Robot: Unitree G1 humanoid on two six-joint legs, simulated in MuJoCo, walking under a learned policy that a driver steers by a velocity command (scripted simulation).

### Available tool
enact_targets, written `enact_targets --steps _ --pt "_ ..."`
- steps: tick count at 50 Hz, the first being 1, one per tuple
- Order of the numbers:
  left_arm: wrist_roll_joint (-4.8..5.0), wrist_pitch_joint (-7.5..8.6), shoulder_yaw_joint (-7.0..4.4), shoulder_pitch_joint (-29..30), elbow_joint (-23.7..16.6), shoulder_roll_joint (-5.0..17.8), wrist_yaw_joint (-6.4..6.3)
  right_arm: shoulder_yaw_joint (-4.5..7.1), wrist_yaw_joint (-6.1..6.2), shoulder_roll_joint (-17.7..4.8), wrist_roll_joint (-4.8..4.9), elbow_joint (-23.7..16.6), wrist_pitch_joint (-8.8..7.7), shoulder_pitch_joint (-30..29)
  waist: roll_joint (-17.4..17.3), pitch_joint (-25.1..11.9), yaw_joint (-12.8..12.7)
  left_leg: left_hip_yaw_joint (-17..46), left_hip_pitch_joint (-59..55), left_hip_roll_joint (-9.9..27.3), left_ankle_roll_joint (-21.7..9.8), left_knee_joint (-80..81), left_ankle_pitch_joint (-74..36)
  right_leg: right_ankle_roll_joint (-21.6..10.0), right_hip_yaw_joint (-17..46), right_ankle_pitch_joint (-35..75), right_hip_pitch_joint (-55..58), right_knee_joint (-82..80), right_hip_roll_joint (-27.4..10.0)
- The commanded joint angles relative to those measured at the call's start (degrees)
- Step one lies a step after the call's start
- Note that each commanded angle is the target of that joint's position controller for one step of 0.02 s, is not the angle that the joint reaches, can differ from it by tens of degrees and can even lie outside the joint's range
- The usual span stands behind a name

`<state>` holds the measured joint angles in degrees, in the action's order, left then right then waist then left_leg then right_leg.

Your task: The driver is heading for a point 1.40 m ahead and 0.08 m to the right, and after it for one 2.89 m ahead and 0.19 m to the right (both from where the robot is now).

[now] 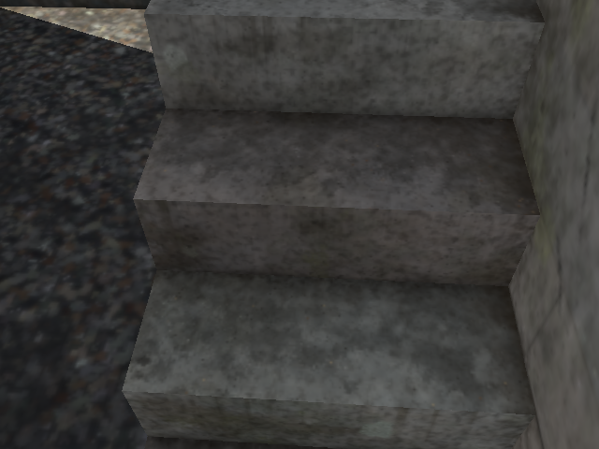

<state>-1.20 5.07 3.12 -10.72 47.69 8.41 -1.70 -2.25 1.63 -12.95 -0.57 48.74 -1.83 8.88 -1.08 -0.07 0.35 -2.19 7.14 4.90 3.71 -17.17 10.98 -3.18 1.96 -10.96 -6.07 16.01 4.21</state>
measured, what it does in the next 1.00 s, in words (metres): stands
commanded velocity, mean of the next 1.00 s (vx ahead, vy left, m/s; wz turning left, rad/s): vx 0.50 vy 0.00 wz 0.00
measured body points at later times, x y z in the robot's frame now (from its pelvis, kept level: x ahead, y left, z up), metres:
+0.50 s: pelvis +0.00 +0.00 +0.00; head +0.01 +0.00 +0.45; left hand +0.13 +0.21 -0.12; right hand +0.12 -0.24 -0.13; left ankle -0.03 +0.16 -0.75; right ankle -0.03 -0.09 -0.75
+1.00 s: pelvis +0.00 +0.00 +0.00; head +0.01 +0.00 +0.45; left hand +0.13 +0.21 -0.12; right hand +0.12 -0.24 -0.13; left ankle -0.03 +0.16 -0.75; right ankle -0.03 -0.09 -0.75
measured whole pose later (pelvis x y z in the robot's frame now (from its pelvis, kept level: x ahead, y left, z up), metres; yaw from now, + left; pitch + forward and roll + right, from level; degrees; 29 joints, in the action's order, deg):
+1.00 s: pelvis +0.00 +0.00 +0.00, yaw +0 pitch +1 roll +0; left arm -1.1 5.1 3.0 -11.1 48.3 8.3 -1.7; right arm -2.0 1.7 -12.9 -0.5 49.4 -1.9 9.2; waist -1.0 -0.2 0.4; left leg -2.5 6.8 5.0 3.7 -16.7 10.8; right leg -3.0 2.3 -10.7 -5.9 15.6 4.1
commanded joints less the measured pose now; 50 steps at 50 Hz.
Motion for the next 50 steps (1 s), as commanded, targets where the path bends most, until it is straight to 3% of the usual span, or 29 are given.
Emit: enact_targets --steps 1,3,4,12,13,14,19,20,21,25,26,27,31,32,33,36,37,38,41,42,43,47,48,49,50 --pt "0.03 0.8 -0.91 0.7 -3.3 4.2 -0.11 1.24 0.15 -5.4 0.03 -3.3 -0.76 -1.3 1.5 -3.3 0.0 2.6 -2.4 3.6 -2.1 0.3 -12.2 -0.1 5.9 15.8 -0.2 -1.8 -8.6" --pt "0.24 0.72 -0.95 -0.3 -2.8 4.4 -0.1 1.24 0.14 -5.3 0.46 -3.0 -0.72 -0.6 1.3 -4.6 -0.1 2.3 -3.0 3.5 -1.9 0.8 -11.1 0.1 6.1 14.5 0.5 -2.8 -8.5" --pt "-0.03 0.75 -0.93 1.1 -3.2 4.3 -0.1 1.27 0.15 -5.4 0.03 -3.3 -0.75 -1.5 1.6 -2.2 0.2 2.6 -2.1 3.5 -2.1 0.5 -11.9 -0.1 5.9 15.4 -0.5 -2.0 -8.5" --pt "0.05 0.83 -0.93 0.6 -3.1 4.0 -0.12 1.32 0.17 -5.3 0.03 -3.1 -0.76 -1.2 1.4 -3.2 0.0 2.5 -2.5 3.6 -2.1 0.4 -12.2 -0.2 5.9 15.5 -0.3 -1.9 -8.5" --pt "0.25 0.75 -0.97 -0.4 -2.6 4.3 -0.11 1.31 0.16 -5.3 0.47 -2.9 -0.72 -0.5 1.2 -4.5 -0.1 2.3 -3.1 3.5 -1.9 0.9 -11.1 0.1 6.1 14.2 0.4 -2.8 -8.5" --pt "-0.01 0.78 -0.96 1.0 -3.1 4.2 -0.11 1.34 0.17 -5.4 0.04 -3.1 -0.75 -1.4 1.6 -2.2 0.2 2.5 -2.1 3.6 -2.1 0.6 -12.0 -0.1 5.9 15.3 -0.5 -2.1 -8.5" --pt "0.05 0.85 -0.95 0.5 -3.0 4.0 -0.12 1.36 0.17 -5.3 0.04 -3.0 -0.76 -1.1 1.4 -3.1 0.0 2.5 -2.5 3.7 -2.1 0.4 -12.2 -0.2 5.9 15.4 -0.3 -1.9 -8.5" --pt "0.25 0.76 -0.99 -0.5 -2.5 4.3 -0.12 1.34 0.16 -5.2 0.48 -2.8 -0.72 -0.4 1.2 -4.5 -0.1 2.2 -3.1 3.5 -1.9 1.0 -11.1 0.1 6.1 14.2 0.3 -2.8 -8.5" --pt "-0.01 0.79 -0.98 0.9 -3.0 4.2 -0.12 1.37 0.17 -5.4 0.04 -3.0 -0.75 -1.4 1.6 -2.1 0.2 2.5 -2.1 3.6 -2.1 0.6 -12.0 -0.1 5.9 15.2 -0.6 -2.1 -8.5" --pt "0.05 0.85 -0.96 0.4 -2.9 4.0 -0.13 1.38 0.17 -5.3 0.02 -2.9 -0.76 -1.0 1.5 -3.0 0.0 2.5 -2.5 3.7 -2.1 0.5 -12.2 -0.2 5.9 15.3 -0.4 -1.9 -8.5" --pt "0.25 0.78 -1.0 -0.5 -2.5 4.2 -0.12 1.36 0.16 -5.2 0.47 -2.7 -0.73 -0.3 1.2 -4.5 -0.1 2.2 -3.2 3.6 -1.9 1.0 -11.2 0.1 6.1 14.2 0.3 -2.8 -8.5" --pt "-0.01 0.8 -0.99 0.9 -2.9 4.2 -0.12 1.39 0.17 -5.4 0.05 -2.9 -0.76 -1.3 1.5 -2.1 0.2 2.4 -2.2 3.6 -2.1 0.7 -12.0 -0.1 5.9 15.2 -0.6 -2.1 -8.5" --pt "0.05 0.85 -0.96 0.4 -2.9 4.0 -0.13 1.4 0.17 -5.3 0.02 -2.8 -0.76 -1.0 1.4 -3.0 0.1 2.4 -2.6 3.7 -2.1 0.5 -12.2 -0.2 5.9 15.3 -0.4 -2.0 -8.5" --pt "0.26 0.78 -1.0 -0.6 -2.4 4.2 -0.12 1.38 0.16 -5.3 0.48 -2.6 -0.73 -0.3 1.2 -4.4 -0.1 2.2 -3.2 3.6 -1.9 1.0 -11.2 0.1 6.1 14.2 0.3 -2.8 -8.5" --pt "0.0 0.8 -0.99 0.8 -2.9 4.2 -0.13 1.41 0.17 -5.4 0.05 -2.9 -0.76 -1.3 1.5 -2.1 0.2 2.4 -2.2 3.6 -2.1 0.7 -12.1 -0.1 5.9 15.2 -0.6 -2.1 -8.4" --pt "0.06 0.85 -0.98 0.3 -2.9 4.0 -0.13 1.42 0.17 -5.4 0.02 -2.8 -0.76 -0.9 1.4 -3.0 0.0 2.4 -2.6 3.7 -2.1 0.5 -12.3 -0.2 5.9 15.4 -0.4 -1.9 -8.5" --pt "0.25 0.78 -1.01 -0.6 -2.4 4.2 -0.12 1.39 0.16 -5.3 0.46 -2.5 -0.73 -0.3 1.2 -4.4 -0.1 2.1 -3.2 3.6 -1.9 1.1 -11.2 0.1 6.1 14.1 0.3 -2.9 -8.4" --pt "0.0 0.81 -1.0 0.8 -2.9 4.2 -0.13 1.42 0.17 -5.4 0.05 -2.8 -0.76 -1.3 1.5 -2.1 0.2 2.4 -2.3 3.6 -2.1 0.7 -12.1 -0.1 5.9 15.2 -0.6 -2.1 -8.4" --pt "0.07 0.86 -0.98 0.3 -2.8 4.0 -0.13 1.43 0.18 -5.4 0.02 -2.7 -0.77 -0.9 1.4 -3.0 0.1 2.4 -2.6 3.7 -2.1 0.6 -12.4 -0.2 5.9 15.4 -0.4 -1.9 -8.5" --pt "0.26 0.78 -1.01 -0.7 -2.3 4.2 -0.13 1.39 0.16 -5.3 0.46 -2.5 -0.73 -0.2 1.2 -4.4 -0.1 2.1 -3.2 3.6 -1.9 1.1 -11.2 0.1 6.1 14.2 0.3 -2.9 -8.4" --pt "0.0 0.81 -1.0 0.8 -2.8 4.2 -0.13 1.43 0.17 -5.4 0.05 -2.8 -0.76 -1.2 1.5 -2.0 0.2 2.3 -2.3 3.6 -2.1 0.7 -12.1 -0.1 5.9 15.3 -0.6 -2.1 -8.4" --pt "0.06 0.86 -0.98 0.3 -2.8 4.0 -0.14 1.43 0.17 -5.4 0.02 -2.7 -0.76 -0.9 1.4 -3.0 0.1 2.3 -2.7 3.7 -2.1 0.6 -12.3 -0.1 5.9 15.4 -0.4 -2.0 -8.5" --pt "0.26 0.79 -1.01 -0.6 -2.3 4.2 -0.13 1.4 0.16 -5.3 0.48 -2.5 -0.73 -0.2 1.2 -4.4 -0.1 2.1 -3.3 3.6 -1.9 1.1 -11.3 0.1 6.1 14.2 0.3 -2.8 -8.4" --pt "0.0 0.8 -1.01 0.8 -2.8 4.2 -0.13 1.43 0.17 -5.4 0.05 -2.8 -0.76 -1.2 1.5 -2.0 0.2 2.3 -2.3 3.7 -2.1 0.8 -12.1 -0.1 5.9 15.3 -0.6 -2.1 -8.4" --pt "0.02 0.83 -0.97 0.5 -2.8 4.0 -0.13 1.44 0.19 -5.4 -0.04 -2.7 -0.76 -1.0 1.5 -2.7 0.1 2.3 -2.6 3.7 -2.1 0.7 -12.4 -0.1 5.9 15.5 -0.5 -2.0 -8.5"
